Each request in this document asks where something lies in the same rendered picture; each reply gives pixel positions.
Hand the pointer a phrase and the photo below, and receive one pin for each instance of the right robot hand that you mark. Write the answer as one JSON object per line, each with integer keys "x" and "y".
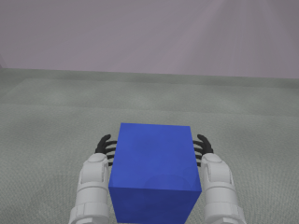
{"x": 205, "y": 148}

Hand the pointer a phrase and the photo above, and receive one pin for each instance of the left robot hand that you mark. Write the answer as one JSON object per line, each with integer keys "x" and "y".
{"x": 101, "y": 147}

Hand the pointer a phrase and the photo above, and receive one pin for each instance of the carton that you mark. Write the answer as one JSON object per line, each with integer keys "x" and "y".
{"x": 154, "y": 177}

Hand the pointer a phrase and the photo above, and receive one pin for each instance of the robot right forearm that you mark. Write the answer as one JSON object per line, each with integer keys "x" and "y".
{"x": 220, "y": 194}

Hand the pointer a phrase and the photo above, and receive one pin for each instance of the robot left forearm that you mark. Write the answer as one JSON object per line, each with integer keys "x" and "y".
{"x": 92, "y": 190}

